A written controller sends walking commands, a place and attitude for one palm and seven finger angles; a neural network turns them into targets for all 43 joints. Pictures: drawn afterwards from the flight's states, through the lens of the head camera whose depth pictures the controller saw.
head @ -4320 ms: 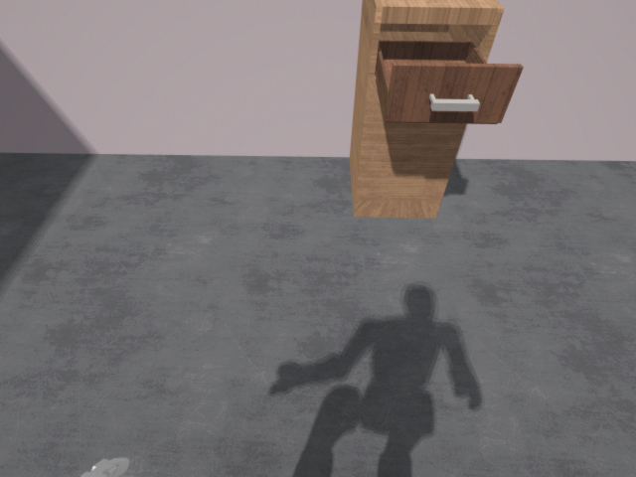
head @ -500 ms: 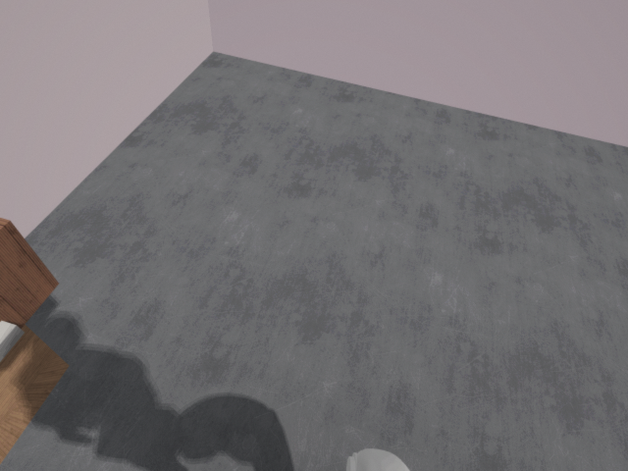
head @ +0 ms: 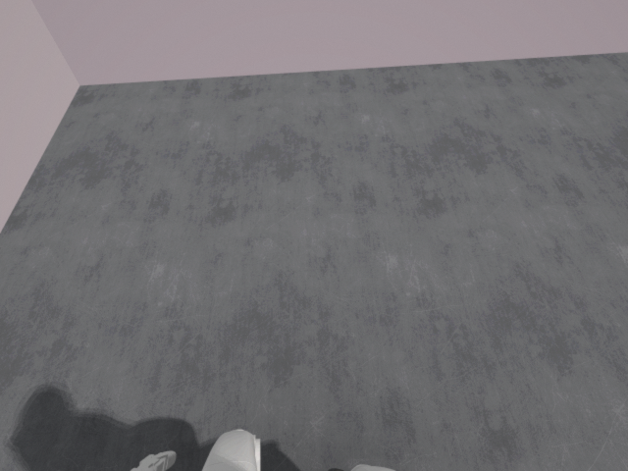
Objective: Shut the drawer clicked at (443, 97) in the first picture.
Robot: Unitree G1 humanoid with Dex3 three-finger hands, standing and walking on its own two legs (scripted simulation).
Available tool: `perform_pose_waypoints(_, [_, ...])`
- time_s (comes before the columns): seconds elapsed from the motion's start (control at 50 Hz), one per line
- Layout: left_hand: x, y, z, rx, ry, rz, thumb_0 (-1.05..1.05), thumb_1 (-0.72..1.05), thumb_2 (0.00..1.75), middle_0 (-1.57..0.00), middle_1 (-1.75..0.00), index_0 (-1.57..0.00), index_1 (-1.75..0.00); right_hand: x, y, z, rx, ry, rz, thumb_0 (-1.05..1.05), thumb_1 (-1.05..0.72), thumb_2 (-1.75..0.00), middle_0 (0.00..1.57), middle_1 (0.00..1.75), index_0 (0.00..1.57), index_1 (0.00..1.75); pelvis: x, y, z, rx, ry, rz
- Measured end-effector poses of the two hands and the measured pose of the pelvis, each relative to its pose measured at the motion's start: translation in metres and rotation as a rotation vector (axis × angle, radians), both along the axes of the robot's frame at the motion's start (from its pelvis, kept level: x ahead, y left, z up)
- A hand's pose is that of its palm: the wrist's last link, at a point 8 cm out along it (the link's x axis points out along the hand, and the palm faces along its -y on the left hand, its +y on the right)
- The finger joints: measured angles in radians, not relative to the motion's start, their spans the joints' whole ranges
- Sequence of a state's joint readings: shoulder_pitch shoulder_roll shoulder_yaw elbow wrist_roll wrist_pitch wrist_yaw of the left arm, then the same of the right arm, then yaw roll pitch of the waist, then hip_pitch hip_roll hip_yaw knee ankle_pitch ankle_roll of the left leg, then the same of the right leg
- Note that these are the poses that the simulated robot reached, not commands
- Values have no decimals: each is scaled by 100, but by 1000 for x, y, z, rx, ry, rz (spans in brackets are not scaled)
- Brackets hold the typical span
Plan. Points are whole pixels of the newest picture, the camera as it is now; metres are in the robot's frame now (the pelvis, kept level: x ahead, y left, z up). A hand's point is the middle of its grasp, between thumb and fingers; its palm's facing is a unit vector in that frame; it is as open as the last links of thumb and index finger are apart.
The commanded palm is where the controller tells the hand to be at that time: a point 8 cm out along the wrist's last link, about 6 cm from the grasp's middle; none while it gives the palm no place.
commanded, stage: walk to a spot facing it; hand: left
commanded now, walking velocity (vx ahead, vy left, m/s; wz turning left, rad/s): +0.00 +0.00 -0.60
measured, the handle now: out of the picture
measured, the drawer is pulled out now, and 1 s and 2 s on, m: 0.29 0.29 0.29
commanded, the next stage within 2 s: turn to face it in 1.26 s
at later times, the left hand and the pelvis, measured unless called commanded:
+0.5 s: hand out of the picture +0.13 +0.28 -0.17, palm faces -0.20 -0.96 -0.21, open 7.4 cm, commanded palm none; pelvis +0.04 +0.08 +0.01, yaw -18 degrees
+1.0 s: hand (244, 409) +0.22 +0.12 -0.13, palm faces -0.53 -0.80 -0.28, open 7.4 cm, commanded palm none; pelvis +0.03 +0.00 +0.01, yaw -36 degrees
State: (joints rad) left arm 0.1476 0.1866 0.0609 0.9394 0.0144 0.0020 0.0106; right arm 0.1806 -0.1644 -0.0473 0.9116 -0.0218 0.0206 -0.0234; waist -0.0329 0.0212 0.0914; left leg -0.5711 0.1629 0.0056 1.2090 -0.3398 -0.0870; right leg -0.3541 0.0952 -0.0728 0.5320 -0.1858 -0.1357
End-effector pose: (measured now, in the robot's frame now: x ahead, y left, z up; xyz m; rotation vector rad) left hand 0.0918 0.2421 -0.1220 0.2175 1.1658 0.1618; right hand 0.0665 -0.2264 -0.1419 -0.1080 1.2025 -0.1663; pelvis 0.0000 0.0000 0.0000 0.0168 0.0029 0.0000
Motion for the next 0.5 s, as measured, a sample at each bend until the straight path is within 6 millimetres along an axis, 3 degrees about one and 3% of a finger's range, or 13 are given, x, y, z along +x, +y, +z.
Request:
perform_pose_waypoints(0.06, [7, 7, 6, 6, -1, -7, 1, 91, 90, -20, -30, -20, -30, 34, 5, 8, -1, -77, 10, 0, -91, -90, 20, 30, 20, 30, 8, 7, 3, 4, 12, -33])
perform_pose_waypoints(0.12, [13, 17, 9, 7, -1, -11, 1, 91, 90, -20, -30, -20, -30, 54, 9, 15, -9, -111, 13, 0, -91, -90, 20, 30, 20, 30, 16, 16, 5, 7, 22, -63])
perform_pose_waypoints(0.26, [14, 48, 0, -2, 50, -28, 1, 91, 90, -20, -30, -20, -30, 69, 24, 26, -57, -128, -21, 0, -91, -90, 20, 30, 20, 30, 28, 44, 5, -4, 42, -141])
perform_pose_waypoints(0.34, [17, 71, -16, -16, 94, -50, 1, 91, 90, -20, -30, -20, -30, 59, 36, 34, -104, -135, -64, 0, -91, -90, 20, 30, 20, 30, 31, 63, 1, -10, 42, -189])
perform_pose_waypoints(0.5, [42, 89, -13, -25, 153, -182, 1, 91, 90, -19, -30, -20, -30, -3, 50, 51, -144, -66, -203, 0, -91, -90, 20, 30, 20, 30, 36, 81, 13, -47, 16, -317])
